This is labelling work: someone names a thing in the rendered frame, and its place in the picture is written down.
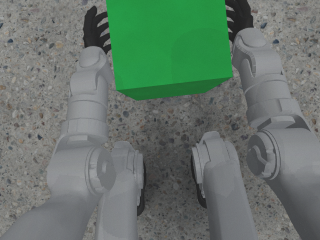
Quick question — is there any robot right foot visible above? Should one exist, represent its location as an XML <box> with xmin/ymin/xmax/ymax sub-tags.
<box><xmin>190</xmin><ymin>155</ymin><xmax>207</xmax><ymax>209</ymax></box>

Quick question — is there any robot right shin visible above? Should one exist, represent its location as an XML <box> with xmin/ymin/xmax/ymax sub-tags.
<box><xmin>199</xmin><ymin>131</ymin><xmax>240</xmax><ymax>198</ymax></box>

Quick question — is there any robot left hand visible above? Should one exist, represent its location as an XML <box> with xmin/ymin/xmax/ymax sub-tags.
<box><xmin>83</xmin><ymin>6</ymin><xmax>112</xmax><ymax>55</ymax></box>

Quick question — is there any robot left forearm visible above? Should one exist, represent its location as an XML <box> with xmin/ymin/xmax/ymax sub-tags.
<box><xmin>46</xmin><ymin>46</ymin><xmax>114</xmax><ymax>187</ymax></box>

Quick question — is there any right robot upper arm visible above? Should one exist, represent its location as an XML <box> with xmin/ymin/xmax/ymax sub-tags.
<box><xmin>246</xmin><ymin>128</ymin><xmax>320</xmax><ymax>240</ymax></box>

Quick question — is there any robot right hand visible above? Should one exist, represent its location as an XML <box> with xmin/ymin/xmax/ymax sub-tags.
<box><xmin>225</xmin><ymin>0</ymin><xmax>254</xmax><ymax>45</ymax></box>

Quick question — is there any carton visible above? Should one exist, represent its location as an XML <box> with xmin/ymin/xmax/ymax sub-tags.
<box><xmin>106</xmin><ymin>0</ymin><xmax>233</xmax><ymax>101</ymax></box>

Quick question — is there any robot right forearm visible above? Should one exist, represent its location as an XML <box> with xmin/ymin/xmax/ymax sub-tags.
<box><xmin>231</xmin><ymin>27</ymin><xmax>320</xmax><ymax>143</ymax></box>

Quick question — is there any left robot upper arm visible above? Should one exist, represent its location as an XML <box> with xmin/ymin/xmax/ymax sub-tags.
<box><xmin>0</xmin><ymin>145</ymin><xmax>117</xmax><ymax>240</ymax></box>

